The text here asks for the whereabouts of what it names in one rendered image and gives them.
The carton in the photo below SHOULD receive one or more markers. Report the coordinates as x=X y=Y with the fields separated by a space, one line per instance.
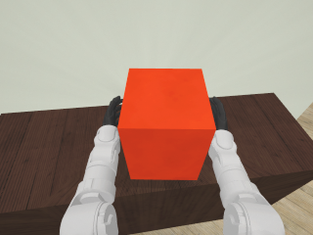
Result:
x=166 y=124

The robot right forearm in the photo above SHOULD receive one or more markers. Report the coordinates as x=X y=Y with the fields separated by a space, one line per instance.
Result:
x=230 y=173

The pedestal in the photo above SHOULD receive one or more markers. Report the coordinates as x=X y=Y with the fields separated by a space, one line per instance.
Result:
x=44 y=154

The robot left forearm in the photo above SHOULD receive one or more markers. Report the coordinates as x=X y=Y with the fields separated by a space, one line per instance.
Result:
x=99 y=178

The left robot upper arm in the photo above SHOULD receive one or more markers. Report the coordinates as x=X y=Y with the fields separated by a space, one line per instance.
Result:
x=98 y=218

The robot right hand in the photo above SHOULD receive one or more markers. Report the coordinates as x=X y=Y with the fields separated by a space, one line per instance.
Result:
x=219 y=114

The robot left hand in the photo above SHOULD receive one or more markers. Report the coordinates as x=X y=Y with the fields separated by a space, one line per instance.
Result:
x=111 y=114

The right robot upper arm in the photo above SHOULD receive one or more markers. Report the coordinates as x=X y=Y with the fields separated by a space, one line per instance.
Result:
x=244 y=218

